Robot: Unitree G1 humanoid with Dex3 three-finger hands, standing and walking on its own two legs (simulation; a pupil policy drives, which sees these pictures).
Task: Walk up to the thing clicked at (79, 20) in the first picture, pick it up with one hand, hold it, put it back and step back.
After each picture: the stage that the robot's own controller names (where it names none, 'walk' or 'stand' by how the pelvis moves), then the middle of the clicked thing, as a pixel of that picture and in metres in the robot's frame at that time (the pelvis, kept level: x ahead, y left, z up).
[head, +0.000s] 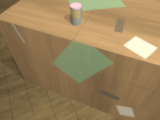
stand; (76, 14) +0.85 +0.05 -0.01
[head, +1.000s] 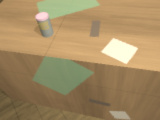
walk; (45, 25) +0.72 +0.24 +0.00
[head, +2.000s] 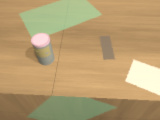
rise first; (43, 49) +0.48 +0.17 +0.03
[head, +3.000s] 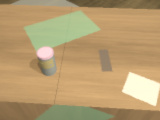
stand; (47, 61) +0.48 +0.16 -0.01
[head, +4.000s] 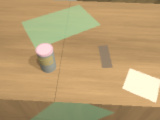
stand; (46, 58) +0.48 +0.16 -0.01
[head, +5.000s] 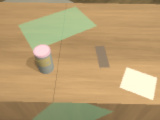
stand; (44, 59) +0.48 +0.18 -0.01
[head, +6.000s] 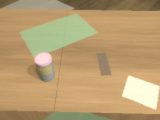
stand; (45, 67) +0.45 +0.17 -0.01
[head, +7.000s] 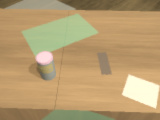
stand; (46, 66) +0.46 +0.16 -0.01
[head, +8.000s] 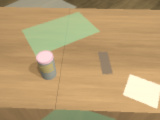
stand; (47, 65) +0.46 +0.16 -0.01
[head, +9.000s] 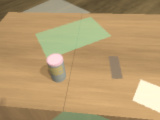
rise first; (57, 68) +0.46 +0.15 -0.01
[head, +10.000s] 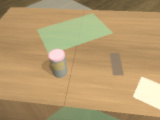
go down; (58, 63) +0.47 +0.14 -0.01
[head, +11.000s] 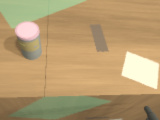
go down; (30, 42) +0.47 +0.14 +0.04
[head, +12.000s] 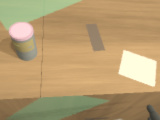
approach; (24, 42) +0.47 +0.14 +0.05
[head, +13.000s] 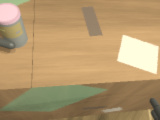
close in; (12, 27) +0.49 +0.15 +0.08
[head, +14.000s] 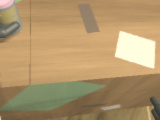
lift; (6, 13) +0.54 +0.16 +0.09
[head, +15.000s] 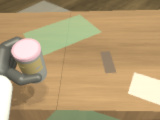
lift; (31, 62) +0.33 +0.14 +0.19
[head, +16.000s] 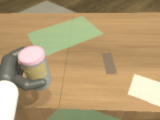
lift; (36, 69) +0.32 +0.14 +0.16
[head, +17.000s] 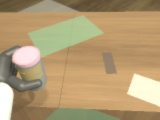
hold; (31, 69) +0.31 +0.15 +0.17
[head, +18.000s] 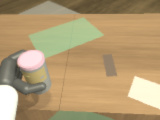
hold; (36, 73) +0.31 +0.14 +0.16
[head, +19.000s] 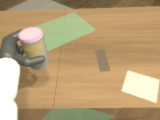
crouch; (35, 49) +0.40 +0.14 +0.16
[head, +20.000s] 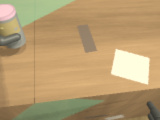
lower; (9, 27) +0.51 +0.16 +0.10
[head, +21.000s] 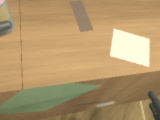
lower; out of the picture +0.54 +0.15 +0.09
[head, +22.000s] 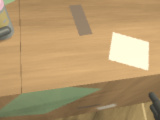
lower; out of the picture +0.53 +0.16 +0.09
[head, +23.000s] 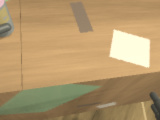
lower; out of the picture +0.53 +0.16 +0.09
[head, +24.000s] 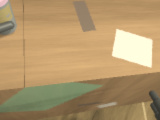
rest; out of the picture +0.54 +0.16 +0.09
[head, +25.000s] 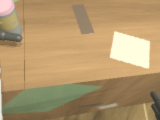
withdraw; (6, 19) +0.53 +0.14 +0.08
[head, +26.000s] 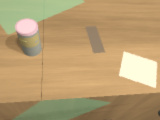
sink last; (29, 38) +0.50 +0.14 +0.05
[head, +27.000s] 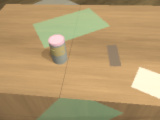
stand; (58, 49) +0.53 +0.14 +0.04
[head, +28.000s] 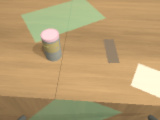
stand; (51, 45) +0.50 +0.14 +0.05
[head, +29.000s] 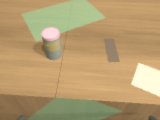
stand; (52, 44) +0.51 +0.13 +0.06
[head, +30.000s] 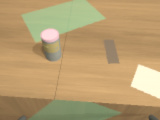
stand; (51, 45) +0.50 +0.14 +0.05
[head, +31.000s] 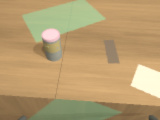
stand; (52, 45) +0.51 +0.13 +0.05
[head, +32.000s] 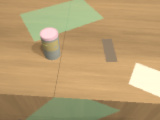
stand; (50, 44) +0.51 +0.13 +0.05
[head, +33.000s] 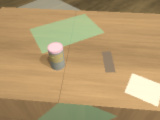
stand; (56, 56) +0.52 +0.13 -0.01
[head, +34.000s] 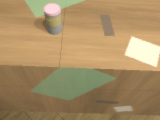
walk; (53, 19) +0.61 +0.12 +0.01
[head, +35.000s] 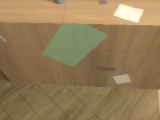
walk; out of the picture +0.91 +0.16 +0.01
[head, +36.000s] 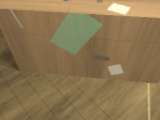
stand; out of the picture +1.18 +0.14 +0.00
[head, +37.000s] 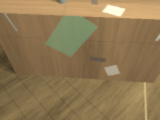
stand; out of the picture +1.16 +0.15 -0.02
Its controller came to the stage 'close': yes
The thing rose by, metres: 0.19
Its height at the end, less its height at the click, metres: +0.00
